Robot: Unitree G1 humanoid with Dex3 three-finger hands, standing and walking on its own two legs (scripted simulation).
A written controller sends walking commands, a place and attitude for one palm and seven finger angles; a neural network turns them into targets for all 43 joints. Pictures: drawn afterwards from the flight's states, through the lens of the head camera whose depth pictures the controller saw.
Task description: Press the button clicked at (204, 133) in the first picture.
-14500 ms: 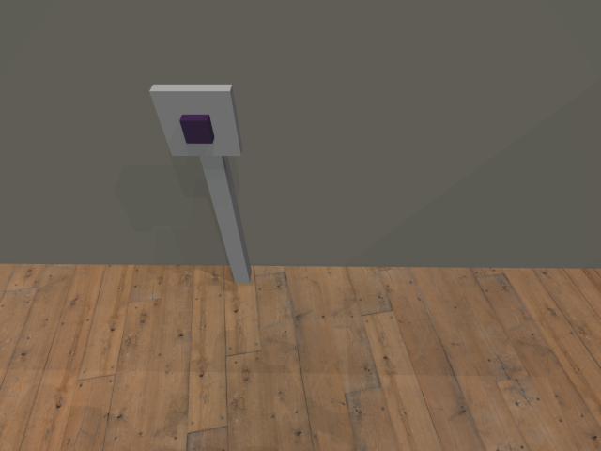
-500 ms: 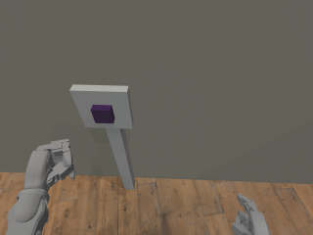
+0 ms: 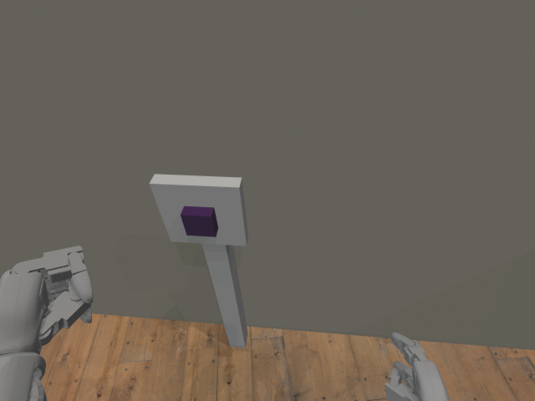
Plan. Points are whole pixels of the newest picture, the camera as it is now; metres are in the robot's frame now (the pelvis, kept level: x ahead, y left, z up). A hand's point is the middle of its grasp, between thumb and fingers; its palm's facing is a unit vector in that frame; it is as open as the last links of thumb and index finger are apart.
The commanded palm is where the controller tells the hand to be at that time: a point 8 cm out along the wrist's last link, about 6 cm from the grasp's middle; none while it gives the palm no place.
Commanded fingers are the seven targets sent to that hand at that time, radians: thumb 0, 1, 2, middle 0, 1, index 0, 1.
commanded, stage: draw the hand back to the body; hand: left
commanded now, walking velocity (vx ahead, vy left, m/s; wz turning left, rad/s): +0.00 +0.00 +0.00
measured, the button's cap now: (200, 220) +0.46 +0.20 -0.02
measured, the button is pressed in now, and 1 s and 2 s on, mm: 0 0 0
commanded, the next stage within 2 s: step back with the hand held close in 0.36 s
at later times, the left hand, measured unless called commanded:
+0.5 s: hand (70, 317) +0.15 +0.23 +0.17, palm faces +0.41 -0.83 -0.37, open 3.1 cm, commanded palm +0.11 +0.27 +0.17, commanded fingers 0.00 0.90 0.90 -1.30 -1.50 -1.30 -1.50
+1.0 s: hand (40, 338) +0.13 +0.25 +0.16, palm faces +0.32 -0.82 -0.48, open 3.1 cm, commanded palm +0.07 +0.29 +0.17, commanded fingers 0.00 0.90 0.90 -1.30 -1.50 -1.30 -1.50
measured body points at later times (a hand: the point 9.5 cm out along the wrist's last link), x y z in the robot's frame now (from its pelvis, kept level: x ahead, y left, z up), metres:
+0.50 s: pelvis -0.02 -0.01 +0.00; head -0.05 -0.03 +0.45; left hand +0.13 +0.27 +0.19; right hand +0.16 -0.23 -0.08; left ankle -0.01 +0.10 -0.74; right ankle -0.04 -0.12 -0.74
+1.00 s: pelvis -0.06 +0.01 +0.00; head -0.04 +0.02 +0.44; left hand +0.11 +0.29 +0.19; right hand +0.12 -0.23 -0.07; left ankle -0.01 +0.10 -0.74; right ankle -0.04 -0.12 -0.74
